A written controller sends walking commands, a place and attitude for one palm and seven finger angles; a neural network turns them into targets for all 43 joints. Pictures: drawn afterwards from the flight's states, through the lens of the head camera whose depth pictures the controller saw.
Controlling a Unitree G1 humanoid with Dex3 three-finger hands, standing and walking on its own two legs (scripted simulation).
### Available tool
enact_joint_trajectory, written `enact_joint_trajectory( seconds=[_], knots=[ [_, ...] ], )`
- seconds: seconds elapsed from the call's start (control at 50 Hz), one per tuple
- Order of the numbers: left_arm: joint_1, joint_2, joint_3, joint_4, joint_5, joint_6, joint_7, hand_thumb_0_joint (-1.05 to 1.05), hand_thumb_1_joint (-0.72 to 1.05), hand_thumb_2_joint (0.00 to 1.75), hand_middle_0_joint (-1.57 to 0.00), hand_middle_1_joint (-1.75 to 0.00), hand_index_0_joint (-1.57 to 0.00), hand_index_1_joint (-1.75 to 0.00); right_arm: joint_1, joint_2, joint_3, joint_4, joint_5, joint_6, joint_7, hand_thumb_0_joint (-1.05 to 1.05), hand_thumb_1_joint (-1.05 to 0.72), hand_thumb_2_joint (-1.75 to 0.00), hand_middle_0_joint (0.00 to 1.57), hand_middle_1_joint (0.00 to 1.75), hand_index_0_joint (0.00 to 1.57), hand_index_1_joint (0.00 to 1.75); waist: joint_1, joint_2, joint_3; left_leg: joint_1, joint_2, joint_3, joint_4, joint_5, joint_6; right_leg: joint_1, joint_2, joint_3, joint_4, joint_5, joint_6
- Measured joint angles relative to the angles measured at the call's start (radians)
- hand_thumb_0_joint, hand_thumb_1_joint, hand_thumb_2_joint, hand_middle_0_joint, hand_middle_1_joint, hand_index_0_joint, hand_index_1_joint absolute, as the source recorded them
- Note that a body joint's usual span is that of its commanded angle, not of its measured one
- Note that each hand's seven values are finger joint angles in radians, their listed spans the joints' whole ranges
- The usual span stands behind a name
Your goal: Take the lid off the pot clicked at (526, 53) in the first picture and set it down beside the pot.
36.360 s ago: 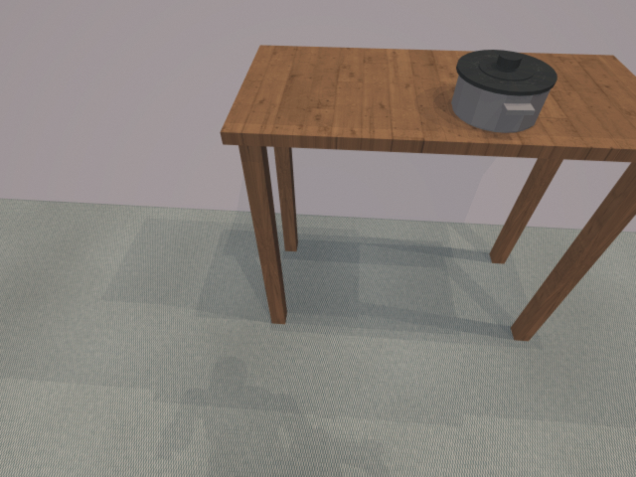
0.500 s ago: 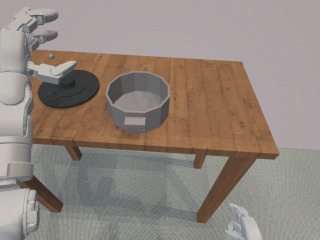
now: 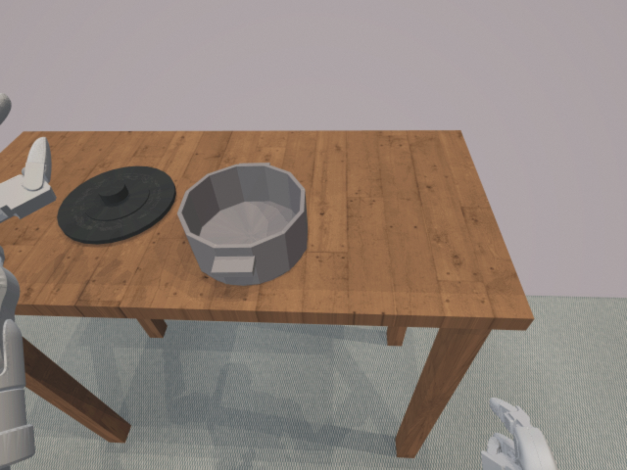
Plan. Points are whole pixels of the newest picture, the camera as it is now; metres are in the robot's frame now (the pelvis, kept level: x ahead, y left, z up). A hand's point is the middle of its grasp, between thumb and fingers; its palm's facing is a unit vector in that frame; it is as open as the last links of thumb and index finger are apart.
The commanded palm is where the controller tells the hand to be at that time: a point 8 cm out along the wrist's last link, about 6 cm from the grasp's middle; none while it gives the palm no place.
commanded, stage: draw the hand back to the body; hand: left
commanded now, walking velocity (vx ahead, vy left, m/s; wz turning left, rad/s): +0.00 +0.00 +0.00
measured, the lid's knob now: (113, 191) +0.50 +0.39 +0.07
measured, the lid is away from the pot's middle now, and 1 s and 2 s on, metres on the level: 0.26 0.26 0.26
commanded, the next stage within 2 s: step back with the hand held close in 1.04 s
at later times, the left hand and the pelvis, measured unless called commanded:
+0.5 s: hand out of the picture +0.22 +0.28 +0.27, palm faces +0.50 -0.84 -0.23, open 7.5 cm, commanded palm +0.16 +0.32 +0.27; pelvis -0.02 +0.03 +0.00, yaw +0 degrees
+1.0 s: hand out of the picture +0.14 +0.29 +0.26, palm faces +0.49 -0.82 -0.29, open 7.4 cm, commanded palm +0.09 +0.32 +0.26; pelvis -0.04 +0.04 +0.00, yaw +1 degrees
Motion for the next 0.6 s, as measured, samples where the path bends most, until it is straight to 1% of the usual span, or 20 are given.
enact_joint_trajectory(
  seconds=[0.04,0.1,0.16,0.24,0.3,0.36,0.5,0.6],
  knots=[
    [0.032,-0.015,-0.005,-0.039,-0.004,-0.008,-0.002,0.01,0.48,0.91,-0.32,-0.42,-0.33,-0.42,-0.016,0.007,0.002,-0.006,-0.003,-0.004,0.001,0.01,-0.91,-0.90,0.20,0.30,0.20,0.30,0.005,0.004,-0.004,0.002,-0.002,0.001,-0.001,-0.001,0.000,0.001,-0.002,0.001,0.000,-0.001,0.002],
    [0.069,-0.013,-0.001,-0.075,-0.007,-0.011,-0.009,0.01,0.56,0.91,-0.30,-0.39,-0.30,-0.39,-0.038,0.025,0.007,-0.012,-0.006,-0.002,0.003,0.01,-0.91,-0.90,0.20,0.30,0.20,0.30,0.008,0.001,-0.005,0.005,-0.005,0.001,-0.003,0.001,0.003,0.003,-0.005,0.000,0.000,-0.001,0.004],
    [0.088,-0.019,0.003,-0.106,-0.012,-0.007,-0.010,0.01,0.64,0.91,-0.28,-0.37,-0.28,-0.37,-0.045,0.040,0.012,-0.019,-0.007,-0.002,0.003,0.01,-0.91,-0.90,0.20,0.30,0.20,0.30,0.019,-0.003,-0.003,0.007,-0.007,0.000,-0.005,0.003,0.003,0.008,-0.007,-0.002,-0.004,0.001,0.005],
    [0.131,-0.057,-0.009,-0.185,-0.016,-0.005,-0.002,0.01,0.74,0.91,-0.25,-0.34,-0.25,-0.34,-0.048,0.050,0.019,-0.023,-0.011,-0.010,0.004,0.01,-0.90,-0.90,0.20,0.30,0.21,0.30,0.033,0.000,0.002,0.012,-0.012,0.001,-0.009,0.008,0.009,0.014,-0.012,-0.001,-0.010,0.007,0.011],
    [0.170,-0.069,-0.015,-0.240,-0.016,-0.013,0.002,0.01,0.80,0.91,-0.24,-0.33,-0.24,-0.33,-0.048,0.060,0.024,-0.019,-0.017,-0.013,0.004,0.01,-0.90,-0.90,0.21,0.30,0.21,0.30,0.034,0.002,0.001,0.015,-0.017,0.004,-0.012,0.012,0.015,0.016,-0.018,0.001,-0.013,0.011,0.017],
    [0.188,-0.067,-0.016,-0.264,-0.019,-0.019,0.003,0.01,0.83,0.90,-0.23,-0.32,-0.23,-0.32,-0.044,0.069,0.029,-0.011,-0.020,-0.012,0.002,0.01,-0.90,-0.90,0.21,0.30,0.21,0.30,0.035,0.001,0.001,0.018,-0.022,0.003,-0.016,0.017,0.020,0.020,-0.023,-0.001,-0.016,0.015,0.021],
    [0.268,-0.089,-0.034,-0.340,-0.022,-0.019,0.004,0.02,0.88,0.90,-0.21,-0.31,-0.21,-0.31,-0.029,0.075,0.036,-0.004,-0.027,-0.013,0.004,0.01,-0.90,-0.90,0.21,0.30,0.21,0.30,0.031,0.002,0.009,0.024,-0.028,0.009,-0.022,0.028,0.031,0.026,-0.030,0.004,-0.025,0.029,0.033],
    [0.341,-0.078,-0.027,-0.399,-0.023,-0.026,0.000,0.02,0.88,0.90,-0.21,-0.30,-0.21,-0.30,-0.021,0.080,0.035,0.006,-0.034,-0.017,0.002,0.01,-0.90,-0.90,0.21,0.30,0.21,0.30,0.026,-0.007,0.007,0.025,-0.028,0.013,-0.019,0.032,0.036,0.030,-0.031,0.007,-0.030,0.038,0.038]
  ],
)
